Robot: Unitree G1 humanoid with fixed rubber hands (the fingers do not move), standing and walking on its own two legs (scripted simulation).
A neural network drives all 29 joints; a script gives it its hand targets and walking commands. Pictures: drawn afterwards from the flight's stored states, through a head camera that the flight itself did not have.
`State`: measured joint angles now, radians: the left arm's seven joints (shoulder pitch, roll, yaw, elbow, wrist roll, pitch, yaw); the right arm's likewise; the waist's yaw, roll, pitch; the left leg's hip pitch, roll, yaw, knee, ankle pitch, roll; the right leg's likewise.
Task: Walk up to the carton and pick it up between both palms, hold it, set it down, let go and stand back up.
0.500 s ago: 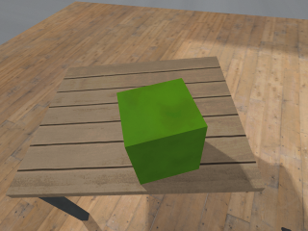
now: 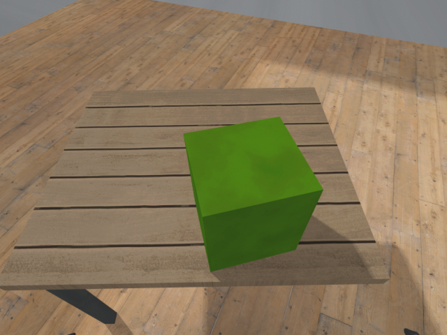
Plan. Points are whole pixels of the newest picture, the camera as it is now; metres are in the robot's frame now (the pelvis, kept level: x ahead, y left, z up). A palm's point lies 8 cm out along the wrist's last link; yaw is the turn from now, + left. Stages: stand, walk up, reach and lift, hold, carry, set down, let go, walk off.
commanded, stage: walk up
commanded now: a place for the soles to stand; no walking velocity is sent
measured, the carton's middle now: (244, 196) +0.42 -0.01 -0.04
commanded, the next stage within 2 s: none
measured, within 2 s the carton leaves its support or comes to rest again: neither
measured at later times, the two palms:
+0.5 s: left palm out of the picture +0.10 +0.32 -0.07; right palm out of the picture +0.11 -0.31 -0.08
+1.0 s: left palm out of the picture +0.11 +0.32 -0.07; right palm out of the picture +0.12 -0.31 -0.08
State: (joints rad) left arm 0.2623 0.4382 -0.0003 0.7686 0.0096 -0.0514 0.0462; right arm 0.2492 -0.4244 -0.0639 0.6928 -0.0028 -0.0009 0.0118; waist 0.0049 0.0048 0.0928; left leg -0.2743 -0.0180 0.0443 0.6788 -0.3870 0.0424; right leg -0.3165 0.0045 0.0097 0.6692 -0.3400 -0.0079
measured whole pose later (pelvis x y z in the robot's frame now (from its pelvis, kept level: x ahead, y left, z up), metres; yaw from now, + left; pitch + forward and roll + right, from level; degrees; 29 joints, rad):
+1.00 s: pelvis +0.00 +0.00 +0.00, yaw +1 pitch -1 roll +1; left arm 0.18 0.44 0.00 0.77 0.02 -0.05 0.02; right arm 0.23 -0.41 -0.06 0.70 0.00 -0.02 0.01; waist 0.00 0.00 0.09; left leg -0.26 -0.02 0.04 0.63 -0.35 0.02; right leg -0.31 -0.02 0.01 0.66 -0.33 -0.01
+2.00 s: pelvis -0.06 +0.02 +0.00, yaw +1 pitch -3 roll +0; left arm 0.17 0.43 0.00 0.79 0.02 -0.03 0.00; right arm 0.19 -0.42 -0.06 0.71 0.00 -0.01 0.01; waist 0.00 -0.01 0.10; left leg -0.33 -0.02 0.04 0.65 -0.27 0.05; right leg -0.30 0.00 0.00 0.66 -0.33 -0.02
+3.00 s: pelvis -0.04 +0.00 +0.00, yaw +1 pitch -1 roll +0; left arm 0.05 0.27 0.00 0.55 0.07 0.24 0.06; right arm 0.12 -0.39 -0.12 0.89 -0.03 -0.26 0.09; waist 0.00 0.00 0.10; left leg -0.33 0.00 0.04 0.64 -0.30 0.02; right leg -0.30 0.02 0.00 0.65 -0.34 -0.01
